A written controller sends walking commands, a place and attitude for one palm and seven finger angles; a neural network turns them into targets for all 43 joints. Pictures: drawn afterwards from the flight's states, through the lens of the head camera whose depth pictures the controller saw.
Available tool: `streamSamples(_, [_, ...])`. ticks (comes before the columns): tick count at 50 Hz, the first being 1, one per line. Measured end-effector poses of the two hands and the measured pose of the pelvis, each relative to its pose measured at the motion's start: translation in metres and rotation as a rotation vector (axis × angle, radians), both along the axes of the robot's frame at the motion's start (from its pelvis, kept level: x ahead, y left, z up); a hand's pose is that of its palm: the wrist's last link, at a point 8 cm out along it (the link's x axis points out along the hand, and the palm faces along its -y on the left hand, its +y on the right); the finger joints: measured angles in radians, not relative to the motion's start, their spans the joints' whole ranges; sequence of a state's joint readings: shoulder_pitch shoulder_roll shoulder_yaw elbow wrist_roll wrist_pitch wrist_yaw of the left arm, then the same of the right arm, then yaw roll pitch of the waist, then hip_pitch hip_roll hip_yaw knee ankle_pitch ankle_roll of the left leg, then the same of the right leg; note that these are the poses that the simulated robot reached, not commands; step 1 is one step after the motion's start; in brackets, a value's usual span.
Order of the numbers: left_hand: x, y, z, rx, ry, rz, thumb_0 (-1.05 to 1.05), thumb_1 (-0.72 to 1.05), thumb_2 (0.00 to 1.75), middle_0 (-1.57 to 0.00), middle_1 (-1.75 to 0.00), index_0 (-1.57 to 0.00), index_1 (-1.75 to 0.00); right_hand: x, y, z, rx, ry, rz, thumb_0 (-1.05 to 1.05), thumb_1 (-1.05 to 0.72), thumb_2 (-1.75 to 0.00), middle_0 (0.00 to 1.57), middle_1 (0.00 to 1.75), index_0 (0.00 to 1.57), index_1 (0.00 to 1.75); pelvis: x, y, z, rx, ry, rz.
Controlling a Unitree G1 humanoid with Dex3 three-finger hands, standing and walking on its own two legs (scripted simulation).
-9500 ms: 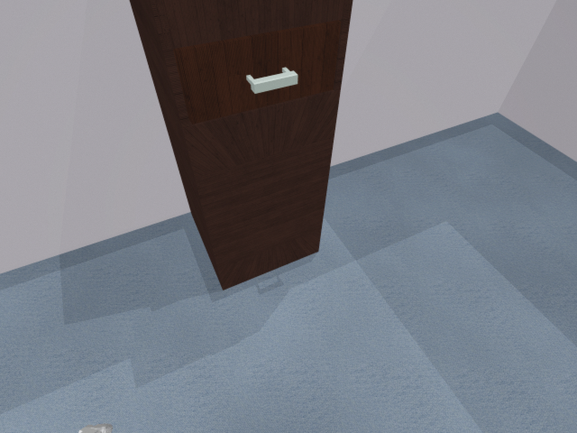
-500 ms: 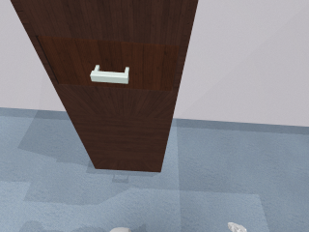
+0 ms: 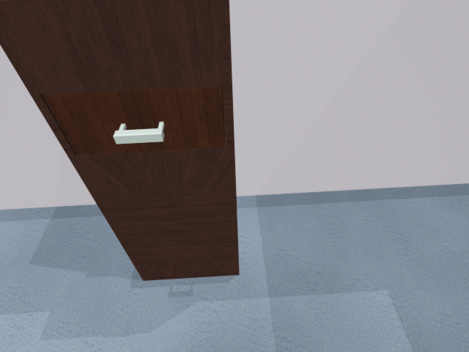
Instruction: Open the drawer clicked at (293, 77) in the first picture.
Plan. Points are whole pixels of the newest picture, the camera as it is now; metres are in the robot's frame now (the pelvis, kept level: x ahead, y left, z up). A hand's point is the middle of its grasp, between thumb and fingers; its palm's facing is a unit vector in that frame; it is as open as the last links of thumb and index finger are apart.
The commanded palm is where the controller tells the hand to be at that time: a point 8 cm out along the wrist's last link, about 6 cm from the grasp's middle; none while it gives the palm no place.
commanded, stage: come to a stop and stand still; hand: left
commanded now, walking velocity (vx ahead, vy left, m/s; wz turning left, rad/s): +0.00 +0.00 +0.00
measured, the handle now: (140, 131) +0.57 +0.25 +0.08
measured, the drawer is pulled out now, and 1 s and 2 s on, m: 0.00 0.00 0.00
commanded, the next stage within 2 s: look again from close up in 0.34 s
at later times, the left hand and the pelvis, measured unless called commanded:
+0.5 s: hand out of the picture -0.01 +0.13 -0.18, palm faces +0.05 -0.99 -0.14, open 7.4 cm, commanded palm none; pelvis +0.01 -0.01 +0.00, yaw +0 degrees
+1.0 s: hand out of the picture +0.05 +0.22 -0.18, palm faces +0.02 -0.97 -0.24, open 7.4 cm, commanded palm none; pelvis +0.03 +0.03 -0.01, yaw -1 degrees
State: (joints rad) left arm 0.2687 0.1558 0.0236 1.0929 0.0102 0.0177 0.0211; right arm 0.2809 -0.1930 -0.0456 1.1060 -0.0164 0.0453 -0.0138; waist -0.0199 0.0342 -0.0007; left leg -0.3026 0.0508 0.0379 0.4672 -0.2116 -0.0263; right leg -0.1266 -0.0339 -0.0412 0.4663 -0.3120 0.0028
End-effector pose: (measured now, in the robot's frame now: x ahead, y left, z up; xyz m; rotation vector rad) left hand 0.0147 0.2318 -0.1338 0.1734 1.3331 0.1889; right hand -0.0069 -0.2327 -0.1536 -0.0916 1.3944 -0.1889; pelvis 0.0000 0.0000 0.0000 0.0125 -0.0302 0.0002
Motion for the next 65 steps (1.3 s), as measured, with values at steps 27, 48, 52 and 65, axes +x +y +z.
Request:
streamSamples(27, [-0.029,-0.039,-0.021,-0.095,0.099,0.019,0.01,0.91,0.9,-0.21,-0.3,-0.2,-0.3,-0.007,0.029,-0.003,0.036,0.05,0.013,0.01,-0.91,-0.9,0.2,0.3,0.2,0.29,0.011,-0.001,-0.008,-0.048,0.032,0.007])
streamSamples(48, [0.026,0.036,-0.013,0.006,-0.01,-0.02,0.01,0.91,0.9,-0.2,-0.3,-0.2,-0.3,0.075,0.03,0.009,-0.037,-0.134,0.098,0.01,-0.92,-0.9,0.2,0.3,0.2,0.29,0.028,0.027,-0.007,-0.008,0.026,-0.009])
streamSamples(52, [0.022,0.034,-0.012,0.004,0.002,-0.021,0.01,0.91,0.9,-0.2,-0.3,-0.2,-0.3,0.075,0.028,0.009,-0.032,-0.129,0.101,0.01,-0.92,-0.9,0.2,0.3,0.2,0.29,0.027,0.025,-0.006,-0.005,0.023,-0.011])
streamSamples(65, [0.177,0.028,0.163,1.023,-0.769,-0.778,0.01,0.78,0.85,-0.21,-0.38,-0.21,-0.38,0.161,-0.001,0.031,-0.066,-0.638,0.166,0.01,-0.91,-0.9,0.2,0.3,0.21,0.3,-0.006,0.003,-0.027,0.027,0.151,-0.036])
